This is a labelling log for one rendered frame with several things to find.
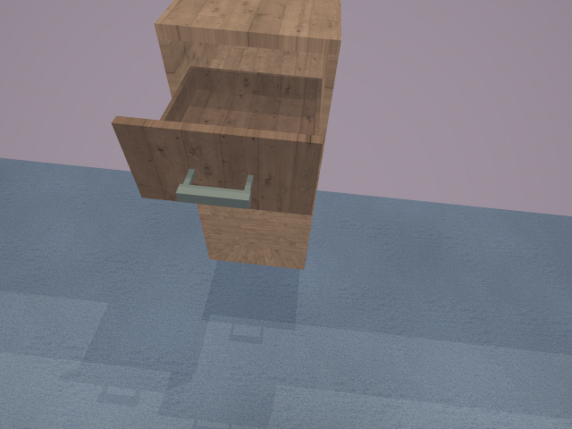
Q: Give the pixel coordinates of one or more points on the handle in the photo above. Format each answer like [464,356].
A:
[188,193]

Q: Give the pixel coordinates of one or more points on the drawer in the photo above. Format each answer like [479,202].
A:
[227,125]

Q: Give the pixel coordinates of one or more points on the cabinet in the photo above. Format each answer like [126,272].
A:
[287,37]

